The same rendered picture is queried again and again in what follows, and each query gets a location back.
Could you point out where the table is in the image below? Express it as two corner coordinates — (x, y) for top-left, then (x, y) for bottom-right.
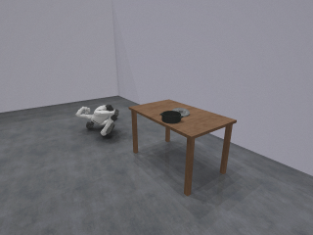
(128, 99), (237, 197)

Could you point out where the left robot thigh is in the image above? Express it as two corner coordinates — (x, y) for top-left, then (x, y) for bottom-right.
(94, 104), (112, 118)

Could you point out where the lid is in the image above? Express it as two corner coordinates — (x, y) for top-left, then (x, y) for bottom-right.
(172, 108), (190, 117)

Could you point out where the pot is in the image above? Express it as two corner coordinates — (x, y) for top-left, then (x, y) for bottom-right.
(160, 111), (183, 124)

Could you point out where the robot left forearm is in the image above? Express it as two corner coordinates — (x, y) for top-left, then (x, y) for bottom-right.
(76, 107), (89, 116)

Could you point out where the robot left upper arm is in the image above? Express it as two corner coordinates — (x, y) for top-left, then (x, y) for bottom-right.
(75, 114), (92, 119)

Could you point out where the robot torso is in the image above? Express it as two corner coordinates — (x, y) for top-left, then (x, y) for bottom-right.
(90, 108), (115, 125)

